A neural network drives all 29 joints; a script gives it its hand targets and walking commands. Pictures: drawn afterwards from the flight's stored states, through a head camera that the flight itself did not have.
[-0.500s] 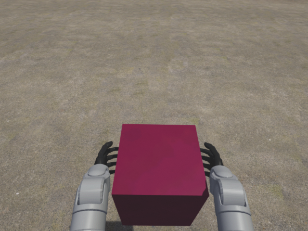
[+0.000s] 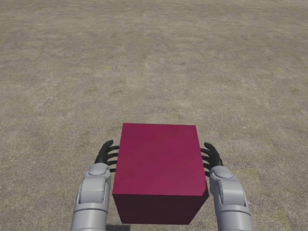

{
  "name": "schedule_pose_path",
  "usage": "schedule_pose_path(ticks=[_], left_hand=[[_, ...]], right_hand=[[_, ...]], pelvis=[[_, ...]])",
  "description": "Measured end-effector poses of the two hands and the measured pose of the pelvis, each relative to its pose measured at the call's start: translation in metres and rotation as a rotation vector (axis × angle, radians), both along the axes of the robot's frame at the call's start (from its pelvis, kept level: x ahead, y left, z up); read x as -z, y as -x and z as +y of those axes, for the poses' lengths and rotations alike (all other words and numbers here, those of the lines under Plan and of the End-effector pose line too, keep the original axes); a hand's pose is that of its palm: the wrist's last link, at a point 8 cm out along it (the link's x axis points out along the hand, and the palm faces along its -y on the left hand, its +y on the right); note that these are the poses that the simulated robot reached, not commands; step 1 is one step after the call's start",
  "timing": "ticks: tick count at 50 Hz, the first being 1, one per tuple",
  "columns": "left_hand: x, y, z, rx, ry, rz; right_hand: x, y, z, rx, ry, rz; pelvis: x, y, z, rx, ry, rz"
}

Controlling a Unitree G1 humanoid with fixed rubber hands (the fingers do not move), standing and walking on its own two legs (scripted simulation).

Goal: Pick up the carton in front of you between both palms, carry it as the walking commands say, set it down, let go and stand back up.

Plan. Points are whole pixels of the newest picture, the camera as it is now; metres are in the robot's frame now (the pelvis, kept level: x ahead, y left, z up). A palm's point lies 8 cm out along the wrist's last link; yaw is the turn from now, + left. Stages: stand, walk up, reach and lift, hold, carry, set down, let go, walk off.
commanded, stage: hold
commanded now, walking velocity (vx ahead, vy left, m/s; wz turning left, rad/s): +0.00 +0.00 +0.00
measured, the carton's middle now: (157, 176) +0.31 -0.01 -0.04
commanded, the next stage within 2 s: set down in 0.58 s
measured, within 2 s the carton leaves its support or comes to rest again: neither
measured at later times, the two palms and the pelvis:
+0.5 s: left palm (89, 165) +0.29 +0.17 +0.05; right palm (205, 169) +0.28 -0.12 +0.05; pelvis -0.01 +0.04 +0.00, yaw -2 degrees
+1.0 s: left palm (97, 163) +0.34 +0.18 -0.03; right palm (195, 164) +0.34 -0.12 -0.02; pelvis -0.01 +0.02 -0.02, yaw -1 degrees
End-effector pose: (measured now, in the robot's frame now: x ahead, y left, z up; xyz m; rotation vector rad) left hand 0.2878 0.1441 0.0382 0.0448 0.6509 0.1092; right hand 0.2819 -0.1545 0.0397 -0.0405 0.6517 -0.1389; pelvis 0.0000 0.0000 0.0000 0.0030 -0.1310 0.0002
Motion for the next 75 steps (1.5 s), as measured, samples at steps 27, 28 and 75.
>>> schedule_pose_path(ticks=[27, 28, 75], left_hand=[[-0.008, -0.003, 0.031, 0.014, 0.031, -0.009], [-0.008, -0.004, 0.031, 0.015, 0.031, -0.009], [0.246, -0.108, 0.026, -0.011, 0.064, -0.005]], right_hand=[[-0.012, 0.003, 0.031, 0.027, 0.005, -0.01], [-0.012, 0.002, 0.032, 0.027, 0.005, -0.009], [0.241, -0.102, 0.026, 0.081, -0.063, -0.009]], pelvis=[[0.002, 0.008, 0.038, 0.036, 0.005, -0.032], [0.002, 0.007, 0.038, 0.037, 0.005, -0.032], [0.139, 0.046, 0.013, 0.04, 0.011, 0.76]])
